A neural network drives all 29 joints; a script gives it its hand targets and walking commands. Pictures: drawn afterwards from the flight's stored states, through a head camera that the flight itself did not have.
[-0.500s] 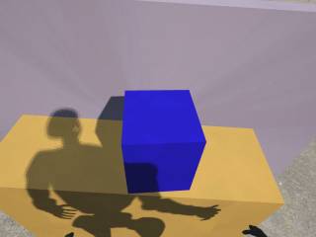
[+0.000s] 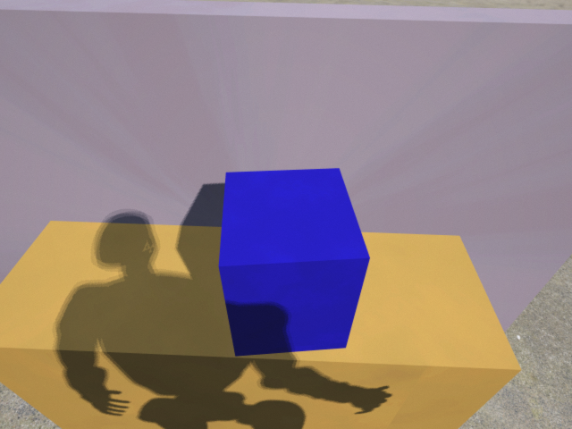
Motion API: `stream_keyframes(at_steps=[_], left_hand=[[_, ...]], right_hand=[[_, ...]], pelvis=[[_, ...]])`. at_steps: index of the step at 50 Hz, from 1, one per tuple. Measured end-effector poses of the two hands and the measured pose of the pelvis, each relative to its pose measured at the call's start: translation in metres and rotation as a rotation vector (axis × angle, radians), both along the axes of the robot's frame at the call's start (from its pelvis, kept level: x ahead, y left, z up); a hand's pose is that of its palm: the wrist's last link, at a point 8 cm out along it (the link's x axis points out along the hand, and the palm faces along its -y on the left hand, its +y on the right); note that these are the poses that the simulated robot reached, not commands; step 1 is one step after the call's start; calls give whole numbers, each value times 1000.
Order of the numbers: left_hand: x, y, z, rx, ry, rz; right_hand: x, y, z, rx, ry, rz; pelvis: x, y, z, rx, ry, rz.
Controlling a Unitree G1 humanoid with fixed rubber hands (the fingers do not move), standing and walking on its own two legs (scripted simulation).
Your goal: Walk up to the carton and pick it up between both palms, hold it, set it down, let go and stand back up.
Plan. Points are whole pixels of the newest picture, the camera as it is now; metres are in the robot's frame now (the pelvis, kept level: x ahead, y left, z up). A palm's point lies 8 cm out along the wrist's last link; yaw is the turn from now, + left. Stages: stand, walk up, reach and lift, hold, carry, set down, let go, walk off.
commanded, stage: stand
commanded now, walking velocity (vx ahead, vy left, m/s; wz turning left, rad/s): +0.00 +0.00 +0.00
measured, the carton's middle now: (287, 262) +0.42 +0.01 +0.00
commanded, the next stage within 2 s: none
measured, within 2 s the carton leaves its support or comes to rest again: neither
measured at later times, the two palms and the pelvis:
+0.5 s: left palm out of the picture +0.06 +0.27 -0.12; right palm out of the picture +0.08 -0.27 -0.11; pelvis -0.01 +0.00 +0.00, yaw +0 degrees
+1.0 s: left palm out of the picture +0.04 +0.28 -0.12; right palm out of the picture +0.06 -0.28 -0.11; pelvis -0.02 +0.00 +0.00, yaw +0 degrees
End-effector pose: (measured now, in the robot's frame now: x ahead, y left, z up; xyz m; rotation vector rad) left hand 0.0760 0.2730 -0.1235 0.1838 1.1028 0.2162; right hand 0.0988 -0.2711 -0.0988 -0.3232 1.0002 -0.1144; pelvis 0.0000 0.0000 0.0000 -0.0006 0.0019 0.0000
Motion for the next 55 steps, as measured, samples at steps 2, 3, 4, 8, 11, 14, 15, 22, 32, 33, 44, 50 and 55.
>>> stream_keyframes(at_steps=[2, 3, 4, 8, 11, 14, 15, 22, 32, 33, 44, 50, 55], left_hand=[[-1, 0, 0, 2, 1, 1], [-1, 0, 1, 3, 1, 1], [-2, 0, 1, 3, 2, 2], [-5, 1, 1, 5, 3, 4], [-7, 1, 1, 5, 4, 5], [-10, 1, 1, 6, 5, 7], [-10, 1, 1, 6, 5, 7], [-16, 1, 1, 9, 10, 9], [-24, 1, 1, 11, 25, 11], [-24, 2, 1, 11, 27, 11], [-31, 2, 0, 12, 36, 13], [-34, 2, -1, 12, 46, 15], [-36, 2, -2, 11, 60, 15]], right_hand=[[-1, 0, -1, 2, 2, -2], [-2, 0, -1, 2, 3, -2], [-3, 0, -1, 2, 4, -3], [-7, -2, -3, 2, 10, -7], [-9, -2, -3, 2, 12, -9], [-12, -2, -4, 3, 14, -12], [-13, -2, -4, 3, 14, -12], [-19, -3, -6, 5, 22, -16], [-28, -4, -9, 6, 45, -22], [-29, -4, -9, 7, 48, -23], [-36, -4, -11, 7, 58, -26], [-39, -4, -12, 7, 70, -29], [-42, -5, -13, 7, 86, -30]], pelvis=[[0, 0, 0, 0, -2, 0], [-1, 0, 0, 0, -3, 0], [-1, 0, 0, 0, -5, 0], [-3, 0, 0, 0, -11, 0], [-4, 0, 0, 0, -16, 0], [-6, -1, 0, 0, -20, 0], [-6, -1, 0, 0, -21, 0], [-10, -1, 0, 1, -26, -1], [-15, -1, 0, 1, -33, -1], [-15, -1, 0, 1, -33, -1], [-19, -1, 0, 1, -39, -1], [-20, -1, 0, 1, -40, -1], [-20, -1, 0, 1, -40, -1]])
